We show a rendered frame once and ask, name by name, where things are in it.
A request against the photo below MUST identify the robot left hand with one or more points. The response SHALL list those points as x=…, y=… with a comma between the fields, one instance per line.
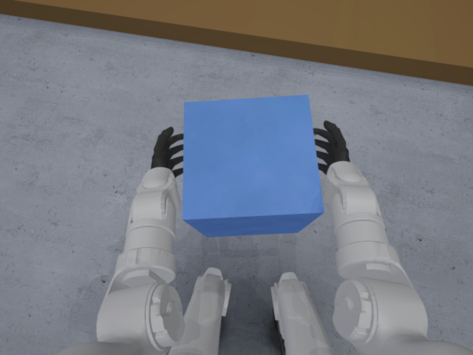
x=162, y=152

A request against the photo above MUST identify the carton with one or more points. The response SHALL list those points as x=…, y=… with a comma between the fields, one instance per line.
x=250, y=166

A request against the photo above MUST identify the robot right hand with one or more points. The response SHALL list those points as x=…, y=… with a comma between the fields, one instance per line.
x=336, y=148

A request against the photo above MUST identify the right robot upper arm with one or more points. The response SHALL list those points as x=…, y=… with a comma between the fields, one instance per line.
x=380, y=317

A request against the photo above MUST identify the left robot upper arm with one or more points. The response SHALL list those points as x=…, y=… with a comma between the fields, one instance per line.
x=141, y=320

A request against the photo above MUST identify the left robot forearm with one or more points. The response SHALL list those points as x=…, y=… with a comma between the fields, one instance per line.
x=148, y=251

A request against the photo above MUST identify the robot left shin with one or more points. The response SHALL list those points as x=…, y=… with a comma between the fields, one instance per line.
x=211, y=270

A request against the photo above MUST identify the robot left thigh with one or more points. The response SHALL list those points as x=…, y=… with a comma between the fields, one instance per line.
x=209, y=302

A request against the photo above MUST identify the right robot forearm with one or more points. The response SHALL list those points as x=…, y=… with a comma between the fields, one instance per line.
x=363, y=247

